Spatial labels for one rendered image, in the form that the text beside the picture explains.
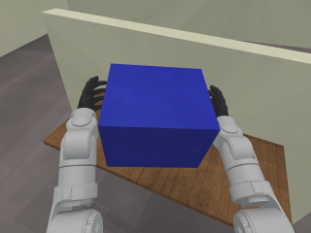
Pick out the robot right upper arm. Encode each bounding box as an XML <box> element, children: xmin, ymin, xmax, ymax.
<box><xmin>233</xmin><ymin>207</ymin><xmax>293</xmax><ymax>233</ymax></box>

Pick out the robot left hand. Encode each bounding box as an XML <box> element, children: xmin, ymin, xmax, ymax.
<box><xmin>77</xmin><ymin>76</ymin><xmax>107</xmax><ymax>112</ymax></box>

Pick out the right robot forearm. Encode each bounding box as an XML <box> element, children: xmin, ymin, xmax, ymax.
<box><xmin>212</xmin><ymin>116</ymin><xmax>294</xmax><ymax>233</ymax></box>

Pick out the robot right hand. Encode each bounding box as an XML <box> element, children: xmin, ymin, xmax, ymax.
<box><xmin>208</xmin><ymin>85</ymin><xmax>228</xmax><ymax>117</ymax></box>

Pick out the table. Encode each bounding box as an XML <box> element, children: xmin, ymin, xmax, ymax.
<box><xmin>43</xmin><ymin>92</ymin><xmax>293</xmax><ymax>228</ymax></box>

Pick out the left robot forearm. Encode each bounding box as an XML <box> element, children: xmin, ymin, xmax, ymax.
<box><xmin>46</xmin><ymin>108</ymin><xmax>98</xmax><ymax>233</ymax></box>

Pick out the robot left upper arm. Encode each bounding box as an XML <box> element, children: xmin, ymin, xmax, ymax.
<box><xmin>47</xmin><ymin>209</ymin><xmax>104</xmax><ymax>233</ymax></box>

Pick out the carton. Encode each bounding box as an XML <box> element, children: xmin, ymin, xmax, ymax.
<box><xmin>98</xmin><ymin>63</ymin><xmax>221</xmax><ymax>168</ymax></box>

